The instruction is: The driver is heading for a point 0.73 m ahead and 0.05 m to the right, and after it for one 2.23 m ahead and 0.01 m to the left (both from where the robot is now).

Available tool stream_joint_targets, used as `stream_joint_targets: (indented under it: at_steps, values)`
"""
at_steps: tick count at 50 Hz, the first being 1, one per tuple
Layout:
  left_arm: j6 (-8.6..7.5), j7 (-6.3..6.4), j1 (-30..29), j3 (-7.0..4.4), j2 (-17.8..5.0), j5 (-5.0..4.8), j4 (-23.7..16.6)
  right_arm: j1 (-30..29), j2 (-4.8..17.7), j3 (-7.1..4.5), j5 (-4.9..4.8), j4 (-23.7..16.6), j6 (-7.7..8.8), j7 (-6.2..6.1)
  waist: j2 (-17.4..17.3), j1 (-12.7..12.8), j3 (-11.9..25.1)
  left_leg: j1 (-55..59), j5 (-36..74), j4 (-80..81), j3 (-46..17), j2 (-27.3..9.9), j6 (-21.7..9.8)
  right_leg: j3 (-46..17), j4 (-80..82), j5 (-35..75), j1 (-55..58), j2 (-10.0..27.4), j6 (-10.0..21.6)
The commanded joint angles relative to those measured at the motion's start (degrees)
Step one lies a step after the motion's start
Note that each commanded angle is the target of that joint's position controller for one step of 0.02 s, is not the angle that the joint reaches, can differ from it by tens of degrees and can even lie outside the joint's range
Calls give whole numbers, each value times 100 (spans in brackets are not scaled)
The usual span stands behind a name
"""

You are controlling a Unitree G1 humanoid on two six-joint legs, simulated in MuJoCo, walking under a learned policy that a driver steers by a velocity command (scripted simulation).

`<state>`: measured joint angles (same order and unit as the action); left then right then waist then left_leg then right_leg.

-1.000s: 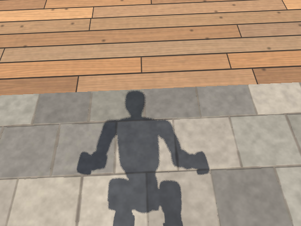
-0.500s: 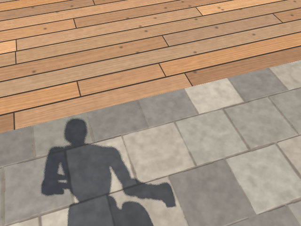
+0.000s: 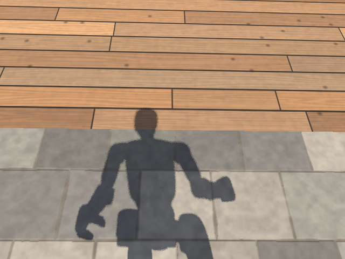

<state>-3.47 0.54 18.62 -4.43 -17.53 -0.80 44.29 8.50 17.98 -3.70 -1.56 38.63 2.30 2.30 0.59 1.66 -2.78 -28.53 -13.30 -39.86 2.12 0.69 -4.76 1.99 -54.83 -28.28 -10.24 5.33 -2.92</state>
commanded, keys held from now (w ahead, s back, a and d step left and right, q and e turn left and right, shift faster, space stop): w+q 0.20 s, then w+e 0.64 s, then e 0.16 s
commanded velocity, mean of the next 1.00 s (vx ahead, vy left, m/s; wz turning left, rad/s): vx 0.47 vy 0.00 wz -0.10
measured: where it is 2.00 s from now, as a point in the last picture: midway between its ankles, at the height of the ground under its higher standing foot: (178, 194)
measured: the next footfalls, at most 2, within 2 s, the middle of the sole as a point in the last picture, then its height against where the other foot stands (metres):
right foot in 0.48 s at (197, 252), level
left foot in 0.94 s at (148, 181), level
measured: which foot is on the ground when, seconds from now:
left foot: down 0.00-0.50, up 0.52-0.92, down 0.94-1.00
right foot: up 0.00-0.46, down 0.48-0.94, up 0.96-1.00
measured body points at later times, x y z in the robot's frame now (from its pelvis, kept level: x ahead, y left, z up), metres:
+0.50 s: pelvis +0.30 +0.00 +0.00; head +0.33 +0.01 +0.45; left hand +0.49 +0.26 -0.07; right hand +0.35 -0.29 -0.12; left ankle +0.09 +0.08 -0.70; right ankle +0.43 -0.07 -0.72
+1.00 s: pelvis +0.58 +0.04 +0.01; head +0.62 +0.04 +0.46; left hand +0.67 +0.33 -0.11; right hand +0.78 -0.23 -0.05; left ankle +0.71 +0.14 -0.72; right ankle +0.43 -0.07 -0.67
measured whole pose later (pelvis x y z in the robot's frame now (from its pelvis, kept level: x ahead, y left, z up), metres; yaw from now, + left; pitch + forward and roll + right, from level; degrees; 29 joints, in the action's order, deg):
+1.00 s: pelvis +0.58 +0.04 +0.01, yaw -11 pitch +2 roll +1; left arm -0.7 1.3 20.9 -3.7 -18.1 -1.2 42.4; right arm 1.8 15.8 -1.7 1.2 35.6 6.1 0.5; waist 1.0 4.7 -2.2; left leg -27.0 -5.9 -30.1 -1.9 1.7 -0.4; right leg -12.1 -53.7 -32.4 -14.4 -6.2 0.2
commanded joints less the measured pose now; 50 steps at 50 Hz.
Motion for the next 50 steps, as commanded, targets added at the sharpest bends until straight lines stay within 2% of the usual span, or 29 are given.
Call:
stream_joint_targets:
  at_steps: [1, 2, 3, 5, 7, 10, 12, 15, 18, 21, 22, 23, 24, 25, 26, 27, 28, 29, 30, 32, 36, 38, 41, 44, 46, 47, 48, 49, 50]
  values:
    - [-423, -50, -692, -43, -729, -181, -933, 1453, 1049, -273, 65, -83, 178, -34, -730, -737, 991, 3723, -1728, 2648, -3899, -1814, -1285, -693, -2100, 426, -3796, -154, 356]
    - [-452, -10, -706, -47, -699, -22, -875, 1068, 871, -214, 73, -144, 169, -47, -318, -516, 667, 3012, -1056, 2561, -3260, -1567, -1106, -675, -1632, 836, -3506, 71, 395]
    - [-422, 8, -621, -82, -695, 80, -830, 773, 719, -153, 131, -237, 163, -66, -400, -301, 505, 2436, -523, 2634, -2756, -1298, -997, -711, -1212, 1175, -3082, 209, 400]
    - [-310, -31, -490, -84, -608, 136, -775, 545, 684, -141, 176, -352, 175, -114, -563, -141, 445, 1939, 165, 2847, -2365, -1071, -1044, -629, -934, 1562, -2706, 177, 286]
    - [-217, -23, -586, -65, -524, 176, -778, 629, 736, -154, 131, -291, 207, -175, -415, -106, 332, 1719, 754, 2933, -2004, -952, -1079, -546, -492, 1926, -2727, 83, 109]
    - [-213, -11, -1288, 4, -364, 173, -968, 928, 778, -171, 77, -126, 194, -271, -393, -317, 109, 1706, 1009, 2906, -1745, -778, -935, -553, 772, 2817, -2868, -85, -80]
    - [-257, -88, -1534, 77, -220, 129, -943, 981, 716, -141, 72, -23, 188, -305, -564, -447, 119, 1744, 1004, 2911, -1412, -678, -769, -422, 1647, 3492, -2569, -186, -99]
    - [-329, -215, -2033, 126, -186, 38, -1015, 1298, 767, -136, 59, 186, 211, -302, -524, -712, -49, 1956, 894, 2938, -1383, -888, -738, -318, 2222, 3992, -2379, -223, 33]
    - [-367, -324, -2296, 123, -280, -1, -1123, 1520, 794, -142, 91, 373, 157, -299, -467, -795, -179, 2865, 1418, 2707, -1408, -1237, -706, -295, 2547, 3546, -2848, -243, 338]
    - [-364, -408, -2028, 88, -389, -15, -1111, 1460, 884, -174, 103, 450, 84, -328, -546, -579, -12, 3442, 3106, 2190, -1186, -1356, -542, -131, 2663, 2717, -2560, -439, 683]
    - [-347, -397, -1683, 28, -508, -8, -1028, 1397, 948, -188, 124, 437, 61, -343, -638, -392, 288, 3531, 4339, 1752, -1054, -1290, -480, 29, 2594, 2449, -2028, -652, 812]
    - [-329, -366, -972, -80, -695, 1, -842, 1274, 957, -175, 147, 405, 16, -356, -588, 15, 775, 3460, 5371, 847, -796, -1093, -370, 201, 2702, 2513, -1069, -885, 995]
    - [-300, -325, -84, -158, -914, 22, -682, 1191, 874, -113, 200, 303, 3, -385, -411, 445, 1428, 2637, 4903, -429, -621, -925, -196, -341, 2575, 2802, 504, -490, 1277]
    - [-277, -304, 501, -296, -1492, 65, -662, 1801, 402, 34, 307, 127, 99, -355, 853, 224, 2277, 488, 2041, -2688, -356, -92, 268, -2858, 2494, 2528, 2750, 911, 2198]
    - [-257, -322, 700, -228, -1121, -78, -518, 1809, 361, 103, 247, 151, 228, -296, 1419, 283, 2561, -898, -1647, -3747, -772, 517, 466, -4865, 3520, 1434, 3524, 1444, 2633]
    - [-217, -275, 407, -136, -818, -102, -574, 1185, 780, 19, 52, -19, 365, -211, 843, 416, 1724, -1531, -1372, -3978, -1107, 96, 385, -4373, 3742, 721, 3003, 1300, 2301]
    - [-172, -241, 83, -104, -732, -27, -674, 641, 780, 38, -18, -179, 460, -169, 307, 374, 1086, -1569, -964, -3716, -997, -152, 317, -3675, 3862, 901, 2163, 1081, 2089]
    - [-146, -237, -168, -65, -663, 27, -711, 378, 701, 46, 84, -242, 512, -161, -152, 177, 516, -1464, -713, -3195, -892, -319, 323, -3174, 4025, 1504, 1287, 843, 1999]
    - [-156, -215, -310, -29, -574, 71, -757, 403, 706, 9, 203, -253, 506, -178, -152, -14, 395, -1142, -484, -2738, -885, -483, 367, -2837, 4133, 2074, 799, 647, 1942]
    - [-138, -174, -448, -26, -577, 53, -803, 617, 571, 25, 272, -241, 440, -193, 158, -237, 358, -796, -378, -2243, -781, -551, 550, -2490, 4303, 2748, 302, 404, 1985]
    - [-118, -51, -271, -109, -838, -24, -666, 42, 295, 134, 295, -418, 359, -248, 224, -114, 179, -528, 570, -734, -519, -419, 885, -1770, 4352, 3326, -452, 42, 1849]
    - [-59, -1, -67, -128, -884, -60, -565, -445, 175, 176, 274, -507, 393, -225, 284, 92, 190, -81, 1471, 187, -471, -204, 926, -1592, 4236, 3111, -670, -176, 1617]
    - [24, 35, 286, -143, -899, -107, -420, -887, 251, 140, 162, -612, 442, -170, 367, 265, 247, 258, 1934, 841, -574, -1, 905, -1926, 4007, 2647, -460, -79, 1471]
    - [133, 88, 313, -155, -846, -96, -386, -869, 503, 9, 178, -626, 493, -145, 521, 133, 282, 369, 1454, 1308, -773, 65, 699, -2418, 3292, 2980, 206, 48, 1253]
    - [206, 109, 70, -142, -746, -76, -496, -301, 627, -86, 242, -498, 548, -175, 584, -229, 580, 1200, 1700, 1743, -644, 24, 419, -2402, 2418, 3674, 273, -216, 938]
    - [198, 94, -5, -60, -504, -7, -643, 286, 842, -146, 341, -456, 571, -212, 353, -494, 1255, 2465, 2524, 1536, -1028, -612, 93, -2178, 1324, 3236, -188, -507, 702]
    - [174, 74, 776, 65, -60, 104, -658, 748, 1170, -203, 418, -457, 488, -260, -1055, -274, 2098, 4373, 4627, 976, -2469, -2131, -648, -1541, -430, -92, -1622, -1178, 318]
    - [162, 59, 1337, 77, -400, -34, -684, 1022, 1094, -234, 249, -305, 344, -202, -2036, -227, 2792, 4986, 3695, 1197, -4077, -2934, -1293, -1241, -1704, -1349, -2611, -1132, 159]
    - [235, 88, 1027, -60, -837, -111, -582, 744, 677, -139, 229, -477, 257, -216, -1128, -342, 2205, 4368, 2917, 1437, -3611, -2588, -1090, -1330, -2220, -853, -2873, -786, 2]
